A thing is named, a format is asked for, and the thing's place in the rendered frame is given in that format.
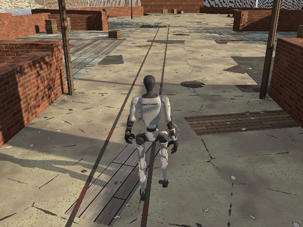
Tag robot right upper arm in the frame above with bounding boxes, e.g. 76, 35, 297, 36
160, 95, 171, 122

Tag robot right forearm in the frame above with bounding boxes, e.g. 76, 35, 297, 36
167, 115, 177, 141

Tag robot left hand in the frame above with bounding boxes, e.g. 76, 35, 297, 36
125, 133, 135, 144

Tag robot left upper arm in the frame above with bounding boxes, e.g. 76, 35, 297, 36
129, 96, 140, 122

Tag robot right hand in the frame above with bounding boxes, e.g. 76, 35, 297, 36
167, 140, 178, 154

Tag right robot foot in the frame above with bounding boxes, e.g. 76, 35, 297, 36
162, 179, 169, 188

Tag robot left forearm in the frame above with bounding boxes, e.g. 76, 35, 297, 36
125, 115, 134, 135

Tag robot foot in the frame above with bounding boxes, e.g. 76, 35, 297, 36
140, 189, 146, 201
162, 179, 169, 188

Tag left robot foot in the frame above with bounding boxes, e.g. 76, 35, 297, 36
140, 189, 146, 201

